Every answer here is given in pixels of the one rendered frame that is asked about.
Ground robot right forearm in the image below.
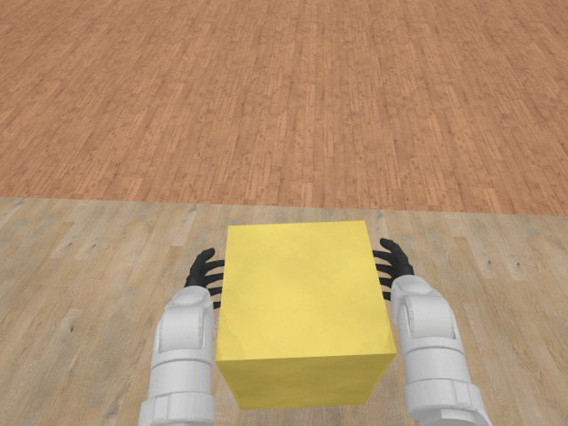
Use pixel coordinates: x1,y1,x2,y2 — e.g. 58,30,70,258
390,275,493,426

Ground robot left forearm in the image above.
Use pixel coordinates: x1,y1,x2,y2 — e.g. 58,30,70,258
138,286,215,426

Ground left robot hand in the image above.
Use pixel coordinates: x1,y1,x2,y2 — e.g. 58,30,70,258
184,248,225,309

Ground right robot hand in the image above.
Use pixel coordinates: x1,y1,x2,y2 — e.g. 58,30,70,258
372,238,414,301

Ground carton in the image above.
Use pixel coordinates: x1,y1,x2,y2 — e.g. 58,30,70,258
215,220,397,410

